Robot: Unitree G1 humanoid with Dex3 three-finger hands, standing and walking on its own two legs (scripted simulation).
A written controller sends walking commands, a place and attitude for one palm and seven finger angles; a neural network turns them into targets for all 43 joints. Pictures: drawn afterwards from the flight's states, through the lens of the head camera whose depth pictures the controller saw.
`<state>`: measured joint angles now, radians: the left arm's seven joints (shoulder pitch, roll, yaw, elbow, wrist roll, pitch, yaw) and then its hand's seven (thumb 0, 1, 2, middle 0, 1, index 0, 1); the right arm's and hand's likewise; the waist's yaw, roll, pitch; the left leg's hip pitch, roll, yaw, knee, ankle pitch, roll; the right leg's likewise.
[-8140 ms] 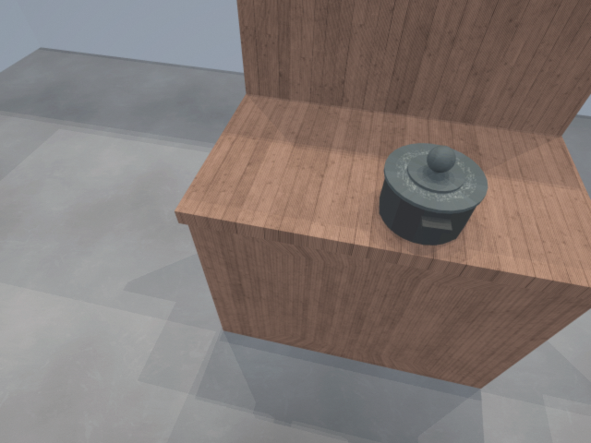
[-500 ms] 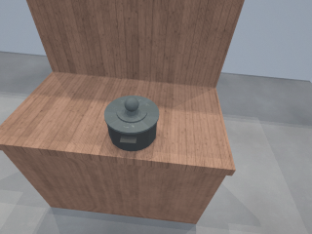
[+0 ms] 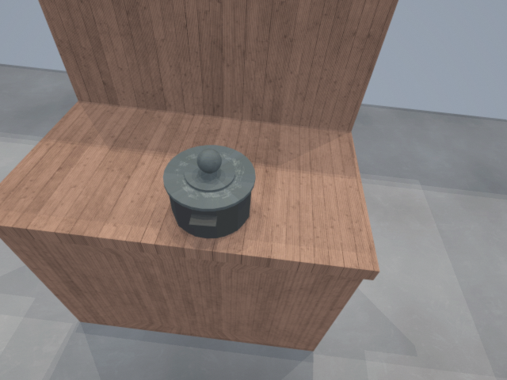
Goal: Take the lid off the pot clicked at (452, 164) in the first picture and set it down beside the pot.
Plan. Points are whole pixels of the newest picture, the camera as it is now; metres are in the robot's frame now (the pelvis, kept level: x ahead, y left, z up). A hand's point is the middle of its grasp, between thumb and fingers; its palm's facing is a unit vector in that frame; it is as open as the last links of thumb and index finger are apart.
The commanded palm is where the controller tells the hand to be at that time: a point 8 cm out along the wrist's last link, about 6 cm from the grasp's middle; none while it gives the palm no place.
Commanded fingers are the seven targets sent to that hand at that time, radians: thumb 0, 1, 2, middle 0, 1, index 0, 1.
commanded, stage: lift the closed hand beside the body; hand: left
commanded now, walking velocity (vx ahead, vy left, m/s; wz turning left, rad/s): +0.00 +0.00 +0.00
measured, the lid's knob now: (209, 160) +0.51 +0.13 +0.05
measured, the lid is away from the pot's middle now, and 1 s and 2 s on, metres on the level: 0.00 0.00 0.00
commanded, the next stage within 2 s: raise the hand higher, near the body in 0.68 s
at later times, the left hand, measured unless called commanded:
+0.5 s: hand out of the picture +0.12 +0.19 -0.08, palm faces +0.27 -0.91 -0.32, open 4.1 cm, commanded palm +0.09 +0.23 -0.04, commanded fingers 0.00 0.90 0.90 -1.21 -1.40 -1.21 -1.40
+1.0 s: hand (125, 361) +0.15 +0.20 -0.03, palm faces +0.26 -0.88 -0.39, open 3.1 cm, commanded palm +0.11 +0.23 +0.02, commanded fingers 0.00 0.90 0.90 -1.30 -1.50 -1.30 -1.50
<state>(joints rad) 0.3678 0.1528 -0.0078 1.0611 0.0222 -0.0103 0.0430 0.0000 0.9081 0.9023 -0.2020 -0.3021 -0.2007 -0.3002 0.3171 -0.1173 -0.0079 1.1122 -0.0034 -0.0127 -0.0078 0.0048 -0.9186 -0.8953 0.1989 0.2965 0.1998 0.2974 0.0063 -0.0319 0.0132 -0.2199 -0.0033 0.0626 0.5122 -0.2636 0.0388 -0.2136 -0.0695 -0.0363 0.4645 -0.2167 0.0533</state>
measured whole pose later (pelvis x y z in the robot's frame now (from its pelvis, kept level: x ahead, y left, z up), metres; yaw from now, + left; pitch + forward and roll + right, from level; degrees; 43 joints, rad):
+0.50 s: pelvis +0.01 -0.03 +0.00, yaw +3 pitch +1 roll +0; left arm 0.52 0.19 0.09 0.22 -0.01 -0.01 0.14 0.01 0.91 0.90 -0.80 -0.95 -0.80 -0.95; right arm 0.12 -0.24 -0.05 0.62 0.02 -0.15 0.01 0.01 -0.91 -0.90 0.20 0.30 0.20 0.30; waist 0.01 0.00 0.03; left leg -0.25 0.02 0.00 0.50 -0.26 -0.01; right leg -0.24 -0.04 -0.08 0.48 -0.25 0.01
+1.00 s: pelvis +0.06 -0.04 +0.00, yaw +2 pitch +2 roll +0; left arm 0.69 0.22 0.12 -0.05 -0.01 0.03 0.09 0.01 0.90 0.90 -1.29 -1.50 -1.29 -1.49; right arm 0.19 -0.22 -0.04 0.67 0.00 -0.09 -0.05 0.01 -0.91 -0.90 0.20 0.30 0.20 0.30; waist 0.05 0.05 0.01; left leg -0.18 0.02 0.01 0.45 -0.30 -0.01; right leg -0.18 -0.03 -0.07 0.44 -0.30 0.01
